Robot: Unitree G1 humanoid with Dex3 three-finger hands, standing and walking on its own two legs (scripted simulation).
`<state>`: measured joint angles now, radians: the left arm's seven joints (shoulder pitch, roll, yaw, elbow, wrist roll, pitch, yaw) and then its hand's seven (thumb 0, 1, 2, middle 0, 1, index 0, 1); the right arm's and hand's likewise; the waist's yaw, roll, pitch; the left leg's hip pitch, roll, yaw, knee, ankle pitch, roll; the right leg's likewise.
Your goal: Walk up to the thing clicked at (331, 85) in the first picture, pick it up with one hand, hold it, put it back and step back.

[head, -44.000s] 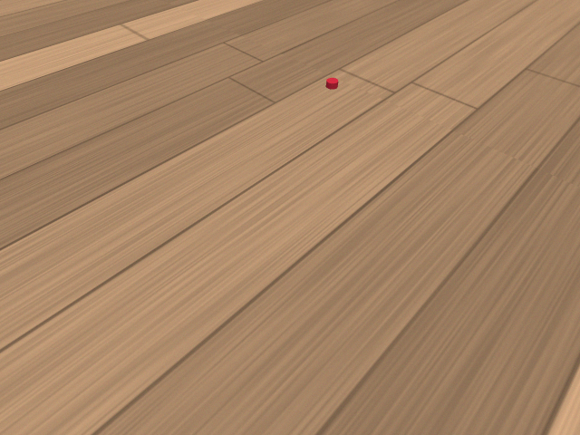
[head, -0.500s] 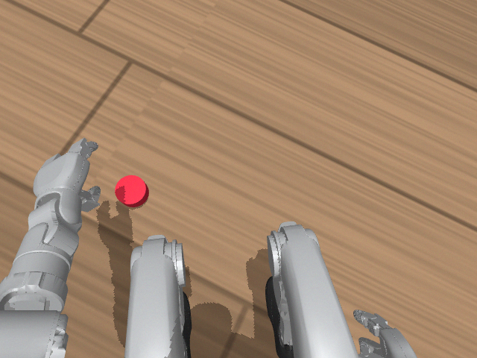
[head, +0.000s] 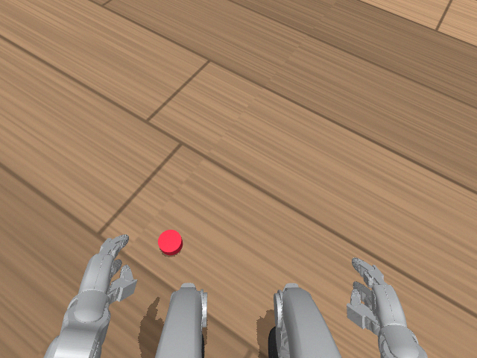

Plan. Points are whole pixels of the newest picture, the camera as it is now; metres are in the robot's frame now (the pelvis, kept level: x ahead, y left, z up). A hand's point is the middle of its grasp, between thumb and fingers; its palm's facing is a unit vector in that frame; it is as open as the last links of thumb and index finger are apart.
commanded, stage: home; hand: left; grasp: from above
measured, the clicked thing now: (170, 242) +0.47 +0.22 -0.57
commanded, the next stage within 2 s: none
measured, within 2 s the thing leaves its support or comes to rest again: neither
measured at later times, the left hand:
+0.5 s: hand (95, 296) +0.22 +0.19 +0.08, palm faces +0.08 -0.98 -0.21, open 7.4 cm
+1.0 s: hand (98, 301) +0.21 +0.18 +0.07, palm faces +0.07 -0.98 -0.20, open 7.4 cm
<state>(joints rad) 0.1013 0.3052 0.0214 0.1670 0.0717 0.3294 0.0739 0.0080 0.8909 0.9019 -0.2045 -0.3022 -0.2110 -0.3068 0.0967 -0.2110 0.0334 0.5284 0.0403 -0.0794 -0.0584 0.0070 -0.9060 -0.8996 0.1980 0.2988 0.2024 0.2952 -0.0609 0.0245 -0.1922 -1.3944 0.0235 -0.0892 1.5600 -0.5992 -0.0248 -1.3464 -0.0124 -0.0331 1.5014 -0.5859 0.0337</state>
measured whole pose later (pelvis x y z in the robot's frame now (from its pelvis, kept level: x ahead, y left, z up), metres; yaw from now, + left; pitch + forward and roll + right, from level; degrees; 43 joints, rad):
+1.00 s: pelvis +0.06 +0.00 +0.12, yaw +2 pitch +10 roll -3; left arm 0.50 0.23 0.03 -0.13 -0.05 0.47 0.02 0.01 0.90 0.90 -0.20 -0.30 -0.20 -0.30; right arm 0.29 -0.21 0.04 0.55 0.01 -0.24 -0.18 0.01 -0.90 -0.90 0.20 0.30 0.20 0.30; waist -0.04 0.04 -0.16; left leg -0.69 0.04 -0.07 1.01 -0.49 -0.02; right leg -0.64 -0.01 -0.04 0.94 -0.46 0.03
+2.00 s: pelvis +0.06 +0.00 +0.12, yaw +2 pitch +10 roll -3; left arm 0.51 0.23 0.02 -0.14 -0.05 0.47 0.02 0.01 0.90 0.90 -0.20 -0.30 -0.20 -0.30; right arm 0.29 -0.21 0.03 0.54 0.01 -0.25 -0.19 0.01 -0.90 -0.90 0.20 0.30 0.20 0.30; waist -0.04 0.04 -0.17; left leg -0.70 0.04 -0.07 1.02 -0.49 -0.03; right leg -0.65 -0.01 -0.04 0.95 -0.47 0.02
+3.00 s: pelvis +0.05 +0.00 +0.17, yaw +3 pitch -2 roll -1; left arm 0.24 0.29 0.04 0.95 0.03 0.03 0.03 0.01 0.90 0.90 -0.20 -0.30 -0.20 -0.30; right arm 0.19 -0.28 -0.04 0.99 -0.04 0.00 -0.02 0.01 -0.91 -0.90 0.20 0.30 0.20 0.30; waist 0.02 0.00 0.05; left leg -0.28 0.00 -0.05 0.62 -0.30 -0.01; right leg -0.24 -0.05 -0.03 0.58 -0.31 0.04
